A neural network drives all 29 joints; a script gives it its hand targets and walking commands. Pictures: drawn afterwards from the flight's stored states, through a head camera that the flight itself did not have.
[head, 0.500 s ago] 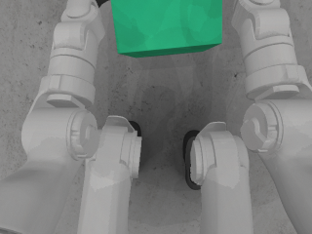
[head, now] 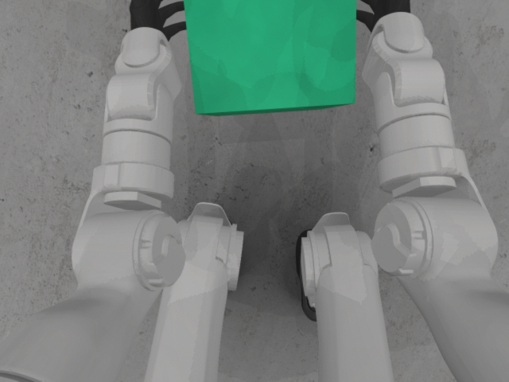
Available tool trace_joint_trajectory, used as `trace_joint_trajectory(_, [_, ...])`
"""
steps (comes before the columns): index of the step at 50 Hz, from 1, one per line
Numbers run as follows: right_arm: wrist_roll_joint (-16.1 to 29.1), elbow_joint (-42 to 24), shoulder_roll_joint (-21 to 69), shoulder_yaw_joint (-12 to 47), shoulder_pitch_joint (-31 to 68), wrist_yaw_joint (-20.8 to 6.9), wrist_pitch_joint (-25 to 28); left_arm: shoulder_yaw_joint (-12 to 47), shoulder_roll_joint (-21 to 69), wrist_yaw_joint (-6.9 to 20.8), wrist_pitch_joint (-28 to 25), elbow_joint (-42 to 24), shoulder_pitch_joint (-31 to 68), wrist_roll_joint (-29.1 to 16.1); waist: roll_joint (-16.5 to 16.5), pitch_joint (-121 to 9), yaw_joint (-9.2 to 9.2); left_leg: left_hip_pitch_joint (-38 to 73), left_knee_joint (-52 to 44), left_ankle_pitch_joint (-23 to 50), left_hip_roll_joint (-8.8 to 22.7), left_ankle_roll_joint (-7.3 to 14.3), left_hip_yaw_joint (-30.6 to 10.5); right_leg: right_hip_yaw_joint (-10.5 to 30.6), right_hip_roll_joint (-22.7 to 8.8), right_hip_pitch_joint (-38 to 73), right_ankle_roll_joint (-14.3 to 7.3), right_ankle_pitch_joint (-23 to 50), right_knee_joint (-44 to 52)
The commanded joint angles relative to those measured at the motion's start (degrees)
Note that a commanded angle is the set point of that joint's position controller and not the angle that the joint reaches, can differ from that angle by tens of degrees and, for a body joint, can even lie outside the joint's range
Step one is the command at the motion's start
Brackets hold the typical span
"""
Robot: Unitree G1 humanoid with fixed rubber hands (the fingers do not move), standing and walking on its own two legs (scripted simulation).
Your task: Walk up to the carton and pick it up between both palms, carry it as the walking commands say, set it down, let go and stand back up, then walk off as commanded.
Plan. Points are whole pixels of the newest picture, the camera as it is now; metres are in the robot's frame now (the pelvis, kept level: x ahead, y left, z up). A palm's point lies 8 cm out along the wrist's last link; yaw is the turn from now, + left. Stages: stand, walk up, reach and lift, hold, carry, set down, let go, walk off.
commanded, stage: reach and lift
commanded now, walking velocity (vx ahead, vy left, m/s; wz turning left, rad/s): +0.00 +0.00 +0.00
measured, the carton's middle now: (266, 23) +0.57 +0.03 -0.20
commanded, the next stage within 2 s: none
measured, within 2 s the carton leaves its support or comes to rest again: neither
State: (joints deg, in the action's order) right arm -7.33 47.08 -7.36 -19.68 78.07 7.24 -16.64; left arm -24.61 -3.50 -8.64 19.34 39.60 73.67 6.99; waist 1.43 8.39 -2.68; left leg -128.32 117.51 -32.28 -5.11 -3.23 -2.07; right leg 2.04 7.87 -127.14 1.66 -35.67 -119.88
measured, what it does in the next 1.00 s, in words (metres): rises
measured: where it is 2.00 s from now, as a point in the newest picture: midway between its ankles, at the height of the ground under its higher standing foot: (262, 282)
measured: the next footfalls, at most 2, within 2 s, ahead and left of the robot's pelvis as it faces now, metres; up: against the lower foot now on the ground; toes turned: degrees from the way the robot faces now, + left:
none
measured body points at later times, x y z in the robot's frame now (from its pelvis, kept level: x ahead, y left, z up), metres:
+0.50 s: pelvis -0.01 +0.00 +0.05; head +0.31 +0.00 +0.37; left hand +0.52 +0.16 -0.05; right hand +0.54 -0.11 -0.05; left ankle +0.11 +0.13 -0.37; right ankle +0.09 -0.11 -0.37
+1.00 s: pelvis +0.00 +0.00 +0.10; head +0.27 +0.00 +0.45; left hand +0.49 +0.16 +0.02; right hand +0.52 -0.11 +0.02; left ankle +0.11 +0.13 -0.37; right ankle +0.09 -0.11 -0.37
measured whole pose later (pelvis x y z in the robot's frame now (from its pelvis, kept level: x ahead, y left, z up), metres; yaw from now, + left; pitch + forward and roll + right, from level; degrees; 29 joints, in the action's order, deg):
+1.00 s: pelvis +0.00 +0.00 +0.10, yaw -1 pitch +43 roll +1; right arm -14.4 44.6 0.3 -24.1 65.3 7.7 -19.2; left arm -30.0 4.7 -9.5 20.7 36.2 60.9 15.0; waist 1.3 -6.3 -2.9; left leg -113.2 97.5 -27.6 -6.4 -3.2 -4.2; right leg 4.4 8.9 -112.1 2.1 -30.3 -99.4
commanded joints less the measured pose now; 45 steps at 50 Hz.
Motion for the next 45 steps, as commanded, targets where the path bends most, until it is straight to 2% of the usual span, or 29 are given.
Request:
trace_joint_trajectory(1, [7.60, -1.30, 59.41, 25.53, 31.52, -16.40, -0.06, 29.41, 53.68, 17.16, -2.27, -5.06, 40.49, -8.47, 2.06, -77.92, -2.51, 42.74, -7.96, 26.63, -3.47, 1.24, 7.10, -4.85, 2.76, 36.80, -0.59, 25.28, 11.02])
trace_joint_trajectory(10, [4.16, 1.41, 60.41, 21.94, 28.91, -16.16, -0.16, 25.94, 56.05, 18.12, -1.57, -0.46, 36.80, -5.10, 1.98, -72.00, -2.02, 39.96, -12.61, 21.99, -3.66, 1.34, 7.15, -4.58, 2.85, 35.61, -0.84, 21.25, 15.79])
trace_joint_trajectory(20, [3.13, 2.24, 60.83, 20.26, 29.08, -16.75, -0.93, 23.98, 57.54, 18.06, -0.33, -0.14, 36.10, -2.87, 1.66, -73.04, -1.79, 43.98, -17.47, 19.18, -3.84, 1.06, 6.94, -5.32, 3.09, 35.73, -0.87, 17.25, 20.52])
trace_joint_trajectory(45, [1.61, 0.52, 66.68, 21.67, 21.75, -16.52, -1.39, 25.07, 62.51, 18.96, 0.17, 0.70, 27.04, -1.44, 2.00, -75.19, -1.66, 48.69, -26.24, 20.23, -4.45, 1.25, 6.79, -4.15, 3.38, 45.16, -0.27, 19.82, 30.00])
